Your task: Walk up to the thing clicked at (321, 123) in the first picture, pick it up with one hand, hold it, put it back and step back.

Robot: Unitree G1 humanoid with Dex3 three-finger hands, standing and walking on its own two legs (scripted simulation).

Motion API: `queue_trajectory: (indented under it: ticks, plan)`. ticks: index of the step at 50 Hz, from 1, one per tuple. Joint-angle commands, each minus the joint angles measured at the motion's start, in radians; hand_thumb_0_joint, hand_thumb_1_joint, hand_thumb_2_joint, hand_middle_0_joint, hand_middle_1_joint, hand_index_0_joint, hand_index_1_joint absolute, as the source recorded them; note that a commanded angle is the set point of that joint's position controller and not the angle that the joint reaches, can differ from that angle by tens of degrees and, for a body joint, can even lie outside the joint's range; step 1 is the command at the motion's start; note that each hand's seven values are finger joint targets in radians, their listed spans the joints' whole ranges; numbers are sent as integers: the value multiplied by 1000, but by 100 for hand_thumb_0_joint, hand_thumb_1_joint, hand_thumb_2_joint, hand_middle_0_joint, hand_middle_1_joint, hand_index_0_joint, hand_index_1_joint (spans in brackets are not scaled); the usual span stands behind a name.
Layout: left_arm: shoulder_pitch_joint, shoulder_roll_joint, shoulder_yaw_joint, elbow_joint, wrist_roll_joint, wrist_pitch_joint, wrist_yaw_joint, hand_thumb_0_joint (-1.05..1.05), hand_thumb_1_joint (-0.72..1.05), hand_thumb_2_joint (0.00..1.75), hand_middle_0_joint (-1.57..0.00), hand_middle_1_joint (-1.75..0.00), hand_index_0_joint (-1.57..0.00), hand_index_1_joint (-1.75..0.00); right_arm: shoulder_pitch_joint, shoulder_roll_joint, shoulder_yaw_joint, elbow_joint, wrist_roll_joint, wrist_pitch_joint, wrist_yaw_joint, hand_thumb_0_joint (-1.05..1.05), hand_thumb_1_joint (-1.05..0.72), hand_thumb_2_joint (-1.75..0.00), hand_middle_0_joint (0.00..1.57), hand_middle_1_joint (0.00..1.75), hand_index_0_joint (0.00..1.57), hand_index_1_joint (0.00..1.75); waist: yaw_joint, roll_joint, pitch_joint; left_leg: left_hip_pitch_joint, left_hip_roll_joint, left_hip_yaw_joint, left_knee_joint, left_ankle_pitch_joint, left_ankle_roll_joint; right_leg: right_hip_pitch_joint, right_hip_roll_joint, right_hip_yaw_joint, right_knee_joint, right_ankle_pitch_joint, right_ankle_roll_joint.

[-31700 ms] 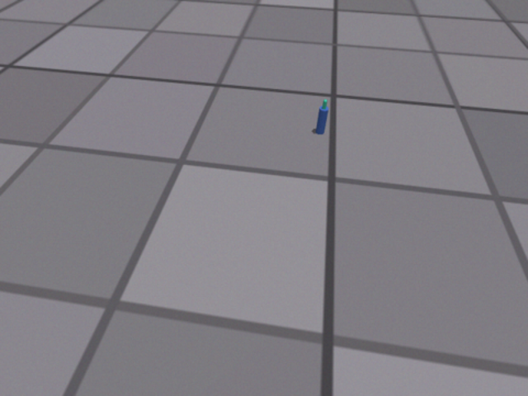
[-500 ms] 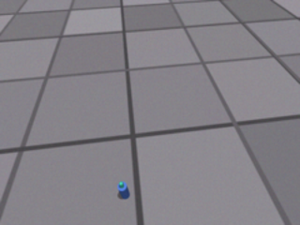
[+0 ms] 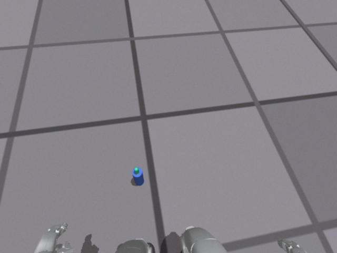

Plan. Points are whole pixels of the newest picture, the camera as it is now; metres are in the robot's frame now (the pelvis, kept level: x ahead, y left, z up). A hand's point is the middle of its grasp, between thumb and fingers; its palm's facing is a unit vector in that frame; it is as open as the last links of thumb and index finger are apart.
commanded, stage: step back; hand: left
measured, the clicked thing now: (137, 175) +0.47 +0.13 -0.65
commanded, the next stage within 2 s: none
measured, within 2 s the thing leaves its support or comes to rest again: neither
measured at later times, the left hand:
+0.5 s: hand out of the picture +0.03 +0.28 -0.15, palm faces +0.01 -0.93 -0.38, open 7.4 cm
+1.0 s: hand out of the picture -0.18 +0.25 -0.15, palm faces -0.07 -0.92 -0.39, open 7.3 cm
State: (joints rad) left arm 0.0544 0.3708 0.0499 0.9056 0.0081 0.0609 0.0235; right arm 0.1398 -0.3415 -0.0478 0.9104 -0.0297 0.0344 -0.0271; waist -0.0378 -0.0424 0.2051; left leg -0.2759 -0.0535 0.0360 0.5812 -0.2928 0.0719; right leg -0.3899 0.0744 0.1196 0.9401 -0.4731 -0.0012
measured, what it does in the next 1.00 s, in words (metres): walks backwards: right foot, then left foot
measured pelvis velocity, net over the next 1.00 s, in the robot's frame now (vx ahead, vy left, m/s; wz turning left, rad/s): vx -0.26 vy -0.01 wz -0.05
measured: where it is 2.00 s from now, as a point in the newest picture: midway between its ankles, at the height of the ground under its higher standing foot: outside the picture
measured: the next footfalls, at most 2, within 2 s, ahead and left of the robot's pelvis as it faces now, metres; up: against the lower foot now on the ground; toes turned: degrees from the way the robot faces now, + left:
right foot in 0.10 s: +0.02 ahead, -0.11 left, +0.00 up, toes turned +2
left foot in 0.48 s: -0.09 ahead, +0.13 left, +0.00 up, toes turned -1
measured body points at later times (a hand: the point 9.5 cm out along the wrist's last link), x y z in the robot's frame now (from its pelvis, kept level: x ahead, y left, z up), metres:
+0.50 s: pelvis -0.11 +0.02 -0.01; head -0.04 +0.02 +0.43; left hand +0.03 +0.33 -0.12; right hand +0.00 -0.31 -0.12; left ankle -0.13 +0.13 -0.73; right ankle -0.02 -0.11 -0.73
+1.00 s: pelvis -0.26 -0.01 -0.01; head -0.21 -0.03 +0.43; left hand -0.18 +0.30 -0.12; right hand -0.14 -0.34 -0.13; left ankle -0.15 +0.12 -0.71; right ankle -0.27 -0.13 -0.73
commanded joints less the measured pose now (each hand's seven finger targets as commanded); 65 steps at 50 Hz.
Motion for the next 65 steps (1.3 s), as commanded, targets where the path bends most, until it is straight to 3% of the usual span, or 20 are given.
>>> queue_trajectory:
  ticks: [1,6,8,9,13,20,24,26,27,31,39,44,46,47,48,49,53,60,64,65]
  plan:
    - [28,174,60,-81,8,-31,10,0,90,90,-20,-30,-20,-30,25,-263,-74,-79,11,-20,-19,0,-90,-90,20,30,20,30,-2,155,-257,268,281,-263,-64,629,117,-11,-51,-44,-189,20,-6]
    - [133,207,79,-53,27,-59,5,0,90,90,-20,-30,-20,-30,-37,-240,-59,-100,36,-16,-3,0,-90,-90,20,30,20,30,44,4,-336,30,182,-187,93,333,32,310,-148,59,-460,535,-90]
    - [55,315,98,-103,20,-56,1,0,90,90,-20,-30,-20,-30,-51,-209,-52,-107,39,-6,-8,0,-90,-90,20,30,20,30,67,-262,-238,-93,-51,-84,401,-260,-58,168,-451,417,-567,718,-327]
    - [42,302,100,-131,24,-59,3,0,90,90,-20,-30,-20,-30,-28,-234,-60,-94,30,0,-12,0,-90,-90,20,30,20,30,63,-218,-199,-101,-34,-168,542,-366,-69,118,-484,462,-567,733,-365]
    - [2,207,87,-158,14,-53,9,0,90,90,-20,-30,-20,-30,26,-223,-42,-63,35,-3,-1,0,-90,-90,20,30,20,30,35,-57,-188,-147,-93,-193,619,-219,-77,142,-284,150,-536,682,-221]
    - [86,221,89,-194,30,-35,7,0,90,90,-20,-30,-20,-30,45,-207,-33,-98,26,-21,-9,0,-90,-90,20,30,20,30,67,-168,-287,-134,26,-104,149,-207,-93,385,-277,107,-434,696,-199]
    - [53,215,79,-215,9,-7,-7,0,90,90,-20,-30,-20,-30,110,-213,-58,-67,-2,-32,-3,0,-90,-90,20,30,20,30,22,-102,-272,94,37,-68,-199,152,-63,191,-209,67,-317,489,-108]
    - [72,156,68,-224,2,-7,-6,0,90,90,-20,-30,-20,-30,43,-373,-90,-92,-22,-33,4,0,-90,-90,20,30,20,30,31,263,-237,154,378,-518,-285,243,78,-135,51,-30,-56,-82,-33]
    - [5,200,91,-225,20,-9,10,0,90,90,-20,-30,-20,-30,26,-425,-98,-112,-12,-34,8,0,-90,-90,20,30,20,30,-31,299,-203,-40,476,-597,-298,280,206,-50,40,65,138,-205,-8]
    - [151,196,95,-161,-2,-8,-2,0,90,90,-20,-30,-20,-30,-112,-278,-56,-144,-13,-46,-5,0,-90,-90,20,30,20,30,99,175,-177,50,276,-251,-188,461,115,-130,49,107,355,-3,-17]
    - [129,181,86,-180,10,-17,-7,0,90,90,-20,-30,-20,-30,52,-284,-75,-147,4,-39,-13,0,-90,-90,20,30,20,30,-11,214,-264,278,308,-255,-111,481,183,-107,-9,22,56,-48,54]
    - [280,180,94,-100,14,-27,-19,0,90,90,-20,-30,-20,-30,-47,-319,-82,-185,3,-15,-8,0,-90,-90,20,30,20,30,55,258,-314,100,297,-232,-45,338,122,172,-71,-79,-395,120,7]
    - [308,203,103,-73,30,-31,-23,0,90,90,-20,-30,-20,-30,-56,-292,-74,-183,17,-3,-4,0,-90,-90,20,30,20,30,70,183,-293,-69,225,-191,6,143,40,285,-77,-55,-515,233,-35]
    - [279,280,126,-97,46,-35,-26,0,90,90,-20,-30,-20,-30,-28,-246,-64,-191,23,-2,-3,0,-90,-90,20,30,20,30,58,-33,-256,-253,100,-148,151,-46,-27,299,-232,218,-558,176,-95]
    - [187,380,143,-148,38,-29,-27,0,90,90,-20,-30,-20,-30,-73,-223,-64,-206,29,-4,-19,0,-90,-90,20,30,20,30,95,-250,-194,-246,-48,-95,401,-301,-74,51,-430,406,-652,141,-258]
    - [101,408,144,-188,42,-33,-21,0,90,90,-20,-30,-20,-30,-64,-272,-83,-189,21,-1,-28,0,-90,-90,20,30,20,30,90,-279,-121,-166,-3,-180,573,-330,-83,-154,-504,502,-714,79,-314]
    - [-2,225,109,-210,37,-37,-9,0,90,90,-20,-30,-20,-30,60,-228,-57,-115,30,-12,-14,0,-90,-90,20,30,20,30,9,-114,-131,-205,-78,-187,616,-154,-69,21,-234,69,-553,378,-145]
    - [141,209,103,-224,37,-27,11,0,90,90,-20,-30,-20,-30,56,-203,-43,-138,13,-37,-21,0,-90,-90,20,30,20,30,98,-160,-260,-215,7,-92,240,-263,-93,396,-327,110,-415,725,-222]
    - [68,218,86,-254,15,-3,-1,0,90,90,-20,-30,-20,-30,177,-212,-61,-88,4,-42,-13,0,-90,-90,20,30,20,30,32,-82,-310,37,24,-44,-192,137,-55,271,-255,39,-269,581,-130]
    - [79,192,77,-267,11,1,-6,0,90,90,-20,-30,-20,-30,171,-260,-73,-96,-7,-43,-14,0,-90,-90,20,30,20,30,41,18,-318,120,136,-205,-195,217,-14,130,-198,17,-214,415,-84]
